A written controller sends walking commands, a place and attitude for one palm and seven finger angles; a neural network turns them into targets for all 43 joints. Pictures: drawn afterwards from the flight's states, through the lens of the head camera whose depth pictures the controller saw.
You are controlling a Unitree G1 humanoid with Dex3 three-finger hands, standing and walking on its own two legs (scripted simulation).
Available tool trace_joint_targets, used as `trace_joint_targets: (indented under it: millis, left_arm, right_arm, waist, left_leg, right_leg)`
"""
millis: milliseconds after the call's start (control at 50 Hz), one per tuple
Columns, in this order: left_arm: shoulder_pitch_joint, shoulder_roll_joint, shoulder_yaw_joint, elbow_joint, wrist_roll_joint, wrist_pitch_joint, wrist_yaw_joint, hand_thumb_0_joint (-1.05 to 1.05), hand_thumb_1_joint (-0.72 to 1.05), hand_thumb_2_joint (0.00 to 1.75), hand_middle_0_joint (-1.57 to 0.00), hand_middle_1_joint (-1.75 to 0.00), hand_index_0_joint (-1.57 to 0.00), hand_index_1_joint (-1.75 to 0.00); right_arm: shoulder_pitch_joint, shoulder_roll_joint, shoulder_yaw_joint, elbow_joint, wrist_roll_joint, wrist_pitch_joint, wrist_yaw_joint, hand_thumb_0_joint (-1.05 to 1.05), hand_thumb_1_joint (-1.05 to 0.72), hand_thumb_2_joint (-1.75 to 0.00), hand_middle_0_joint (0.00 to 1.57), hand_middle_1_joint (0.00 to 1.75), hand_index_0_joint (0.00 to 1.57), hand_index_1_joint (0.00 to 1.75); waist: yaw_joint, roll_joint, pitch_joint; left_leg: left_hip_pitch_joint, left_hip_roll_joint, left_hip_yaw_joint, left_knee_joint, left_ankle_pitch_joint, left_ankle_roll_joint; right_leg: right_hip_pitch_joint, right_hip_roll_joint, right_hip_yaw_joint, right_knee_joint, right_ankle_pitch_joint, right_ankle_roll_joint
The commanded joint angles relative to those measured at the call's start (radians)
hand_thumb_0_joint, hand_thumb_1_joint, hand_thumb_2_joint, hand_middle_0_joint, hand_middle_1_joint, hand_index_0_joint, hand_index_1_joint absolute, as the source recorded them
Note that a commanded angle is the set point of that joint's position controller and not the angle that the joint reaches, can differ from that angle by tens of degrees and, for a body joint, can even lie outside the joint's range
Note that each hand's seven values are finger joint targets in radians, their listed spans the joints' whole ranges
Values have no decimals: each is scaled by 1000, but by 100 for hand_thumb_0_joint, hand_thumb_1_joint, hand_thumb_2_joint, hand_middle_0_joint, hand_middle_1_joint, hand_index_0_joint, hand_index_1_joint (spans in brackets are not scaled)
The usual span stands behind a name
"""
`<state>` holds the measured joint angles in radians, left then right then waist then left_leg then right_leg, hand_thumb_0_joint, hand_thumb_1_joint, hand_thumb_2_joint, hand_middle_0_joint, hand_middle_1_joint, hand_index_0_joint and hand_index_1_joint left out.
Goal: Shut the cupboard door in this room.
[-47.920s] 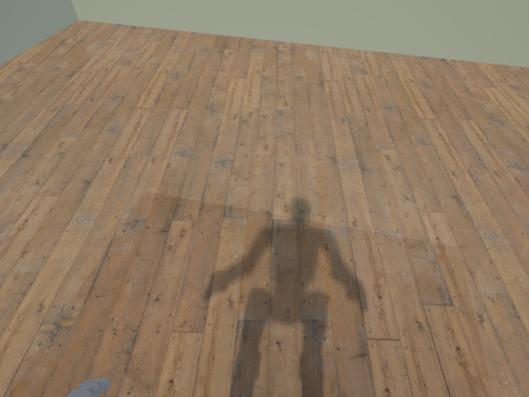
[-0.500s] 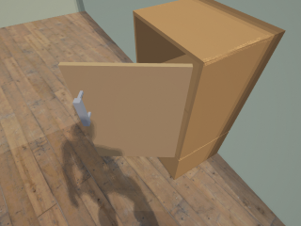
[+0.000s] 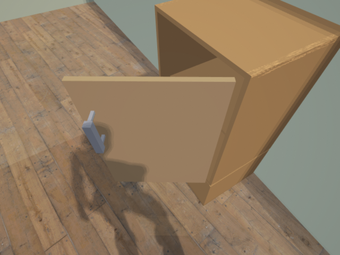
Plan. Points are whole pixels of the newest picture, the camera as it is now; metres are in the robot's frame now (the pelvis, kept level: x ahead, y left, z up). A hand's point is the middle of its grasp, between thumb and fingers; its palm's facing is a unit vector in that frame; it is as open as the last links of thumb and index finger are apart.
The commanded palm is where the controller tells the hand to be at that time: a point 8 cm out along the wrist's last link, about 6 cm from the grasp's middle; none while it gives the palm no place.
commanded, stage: come to a stop and stand still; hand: left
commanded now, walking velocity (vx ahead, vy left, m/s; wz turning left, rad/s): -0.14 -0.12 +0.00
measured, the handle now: (96, 132) +0.43 +0.26 -0.02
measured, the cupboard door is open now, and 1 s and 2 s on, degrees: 58 58 58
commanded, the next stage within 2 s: look again from close up in 1.44 s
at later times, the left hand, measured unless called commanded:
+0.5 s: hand out of the picture +0.02 +0.16 -0.17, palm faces +0.04 -0.98 -0.20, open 7.3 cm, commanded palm none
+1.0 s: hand out of the picture -0.04 +0.17 -0.17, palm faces +0.04 -0.98 -0.21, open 7.4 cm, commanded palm none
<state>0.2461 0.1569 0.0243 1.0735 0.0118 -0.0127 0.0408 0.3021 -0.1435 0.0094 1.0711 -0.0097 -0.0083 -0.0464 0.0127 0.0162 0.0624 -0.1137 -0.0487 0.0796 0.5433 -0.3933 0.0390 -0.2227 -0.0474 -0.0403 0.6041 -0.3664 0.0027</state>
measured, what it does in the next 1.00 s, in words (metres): shifts its weight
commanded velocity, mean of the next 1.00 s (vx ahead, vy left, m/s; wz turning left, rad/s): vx -0.02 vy -0.01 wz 0.00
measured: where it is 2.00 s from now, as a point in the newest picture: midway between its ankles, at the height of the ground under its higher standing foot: outside the picture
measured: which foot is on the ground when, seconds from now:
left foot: down 0.00-1.00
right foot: down 0.00-1.00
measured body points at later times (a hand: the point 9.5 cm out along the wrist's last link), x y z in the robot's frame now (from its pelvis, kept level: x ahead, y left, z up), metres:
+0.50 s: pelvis +0.00 -0.02 +0.01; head +0.02 -0.01 +0.45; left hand +0.01 +0.21 -0.16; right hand +0.04 -0.25 -0.15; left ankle -0.06 +0.09 -0.73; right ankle -0.05 -0.13 -0.73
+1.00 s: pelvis -0.07 -0.01 +0.00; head -0.08 +0.00 +0.45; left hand -0.04 +0.22 -0.15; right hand -0.02 -0.24 -0.14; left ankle -0.06 +0.09 -0.73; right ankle -0.05 -0.13 -0.73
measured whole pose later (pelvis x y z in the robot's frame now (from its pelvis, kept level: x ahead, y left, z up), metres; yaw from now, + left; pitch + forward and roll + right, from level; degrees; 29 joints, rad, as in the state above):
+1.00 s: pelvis -0.07 -0.01 +0.00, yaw +1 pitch -2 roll -1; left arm 0.28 0.19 -0.01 0.98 0.02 0.01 0.03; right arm 0.24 -0.17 -0.01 1.02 -0.02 0.02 -0.01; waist 0.00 -0.01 0.01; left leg -0.24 0.00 0.04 0.55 -0.27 0.03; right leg -0.24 -0.01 -0.05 0.52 -0.24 0.00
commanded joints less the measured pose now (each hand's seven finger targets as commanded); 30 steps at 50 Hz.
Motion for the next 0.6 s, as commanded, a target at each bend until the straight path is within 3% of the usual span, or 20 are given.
trace_joint_targets:
  millis: [0,40,80,120,160,180,220,240,260,280,320,340,360,380,400,420,460,540,560,580]
  left_arm:
    - [54,88,10,-43,-7,7,19,0,90,90,-20,-30,-20,-30]
    - [41,79,14,-57,-5,19,22,0,90,90,-20,-30,-20,-30]
    - [31,73,20,-73,-3,25,21,0,90,90,-20,-30,-20,-30]
    - [32,81,26,-85,-2,28,19,0,90,90,-20,-30,-20,-30]
    - [57,91,32,-84,-1,23,17,0,90,90,-20,-30,-20,-30]
    - [92,105,36,-76,0,16,17,0,90,90,-20,-30,-20,-30]
    - [122,159,39,-62,5,4,20,0,90,90,-20,-30,-20,-30]
    - [116,164,33,-58,6,3,19,0,90,90,-20,-30,-20,-30]
    - [104,156,26,-59,9,3,18,0,90,90,-20,-30,-20,-30]
    - [83,154,21,-65,15,5,16,0,90,90,-20,-30,-20,-30]
    - [38,145,13,-77,9,4,12,0,90,90,-20,-30,-20,-30]
    - [21,136,9,-81,0,3,9,0,90,90,-20,-30,-20,-30]
    - [17,117,9,-93,-6,3,6,0,90,90,-20,-30,-20,-30]
    - [25,104,7,-92,-8,4,6,0,90,90,-20,-30,-20,-30]
    - [18,104,7,-84,-4,9,6,0,90,90,-20,-30,-20,-30]
    - [18,107,7,-70,-1,10,5,0,90,90,-20,-30,-20,-30]
    - [47,102,2,-52,-1,6,2,0,90,90,-20,-30,-20,-30]
    - [63,101,-5,-25,-3,-1,0,0,90,90,-20,-30,-20,-30]
    - [59,267,-5,-100,13,-9,11,0,90,90,-20,-30,-20,-30]
    - [78,195,9,-116,7,-10,11,0,90,90,-20,-30,-20,-30]
  right_arm:
    - [101,-113,-34,-14,1,-25,-13,0,-90,-90,20,30,20,30]
    - [85,-120,-38,-10,2,-22,-17,0,-90,-90,20,30,20,30]
    - [73,-128,-47,-16,-1,-19,-19,0,-90,-90,20,30,20,30]
    - [54,-134,-50,-25,-3,-12,-18,0,-90,-90,20,30,20,30]
    - [34,-128,-52,-38,-3,-9,-16,0,-90,-90,20,30,20,30]
    - [24,-129,-56,-50,-3,-7,-16,0,-90,-90,20,30,20,30]
    - [25,-100,-57,-63,5,1,-12,0,-90,-90,20,30,20,30]
    - [7,-73,-52,-66,10,3,-7,0,-90,-90,20,30,20,30]
    - [-9,-49,-48,-67,12,5,-4,0,-90,-90,20,30,20,30]
    - [-24,-40,-46,-67,11,4,0,0,-90,-90,20,30,20,30]
    - [-12,-47,-41,-51,10,3,3,0,-90,-90,20,30,20,30]
    - [9,-62,-40,-37,8,-3,3,0,-90,-90,20,30,20,30]
    - [14,-83,-45,-26,1,-13,0,0,-90,-90,20,30,20,30]
    - [4,-107,-41,-22,-5,-14,-2,0,-90,-90,20,30,20,30]
    - [-20,-103,-37,-21,-3,-11,1,0,-90,-90,20,30,20,30]
    - [-40,-97,-33,-18,-3,-13,1,0,-90,-90,20,30,20,30]
    - [-38,-93,-30,-15,0,-15,-3,0,-90,-90,20,30,20,30]
    - [-26,-101,-25,-1,0,-18,-1,0,-90,-90,20,30,20,30]
    - [-68,-219,-50,-89,-7,-24,2,0,-90,-90,20,30,20,30]
    - [-60,-240,-78,-104,-7,-44,1,0,-90,-90,20,30,20,30]
  waist:
    - [-12,-8,-67]
    - [-6,19,-44]
    - [-4,42,-18]
    - [3,79,-24]
    - [15,64,-47]
    - [22,38,-90]
    - [19,-100,-151]
    - [19,-156,-147]
    - [15,-179,-139]
    - [11,-177,-119]
    - [-16,-180,-101]
    - [-31,-125,-107]
    - [-22,-32,-111]
    - [-12,29,-109]
    - [-7,68,-80]
    - [-1,98,-42]
    - [0,60,-17]
    - [-4,-1,-55]
    - [-13,-6,-26]
    - [-5,20,-116]
  left_leg:
    - [54,180,-128,-112,986,-12]
    - [126,227,-153,-110,1172,15]
    - [173,253,-166,-103,1303,35]
    - [189,253,-166,-86,1312,43]
    - [153,223,-149,-46,1208,37]
    - [108,186,-120,3,1078,20]
    - [-72,101,-67,78,560,-25]
    - [-149,67,-63,90,209,-43]
    - [-181,58,-58,88,-34,-45]
    - [-186,60,-61,62,-89,-42]
    - [-109,76,-57,-93,46,-41]
    - [-13,100,-74,-167,294,-36]
    - [53,146,-107,-148,522,-21]
    - [58,182,-122,-118,647,-5]
    - [24,191,-121,-129,630,5]
    - [2,181,-124,-143,638,6]
    - [7,173,-119,-150,622,3]
    - [36,164,-116,-170,519,-7]
    - [28,129,-153,-152,720,0]
    - [48,175,-143,-55,826,6]
  right_leg:
    - [53,-57,25,30,555,-39]
    - [-24,-20,12,19,260,-24]
    - [-79,0,-2,1,106,-22]
    - [-78,4,-3,-31,91,-26]
    - [-9,-3,14,-89,252,-34]
    - [67,-36,48,-100,516,-45]
    - [230,-178,162,-55,994,-128]
    - [268,-231,188,-72,1100,-177]
    - [271,-258,199,-96,1124,-204]
    - [244,-249,190,-93,1100,-198]
    - [180,-183,146,-84,954,-148]
    - [118,-136,118,-72,810,-106]
    - [68,-84,87,-79,634,-67]
    - [47,-55,80,-99,490,-46]
    - [53,-45,78,-127,381,-34]
    - [64,-46,78,-138,373,-31]
    - [64,-48,86,-163,403,-37]
    - [87,-65,87,-195,440,-40]
    - [58,-11,57,-107,531,-43]
    - [50,-37,47,-70,459,-43]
